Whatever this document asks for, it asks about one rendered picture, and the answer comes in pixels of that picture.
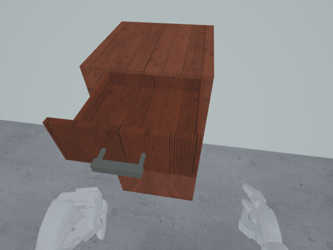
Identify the robot right hand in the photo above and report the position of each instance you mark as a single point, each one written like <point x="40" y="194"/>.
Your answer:
<point x="263" y="226"/>

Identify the handle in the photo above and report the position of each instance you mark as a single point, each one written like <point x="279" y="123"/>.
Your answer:
<point x="116" y="167"/>

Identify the cabinet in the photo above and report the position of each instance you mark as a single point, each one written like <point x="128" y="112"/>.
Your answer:
<point x="165" y="49"/>

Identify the drawer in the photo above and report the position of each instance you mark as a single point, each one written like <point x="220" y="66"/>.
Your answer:
<point x="129" y="114"/>

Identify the robot left hand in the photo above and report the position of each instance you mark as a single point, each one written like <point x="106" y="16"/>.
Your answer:
<point x="81" y="210"/>

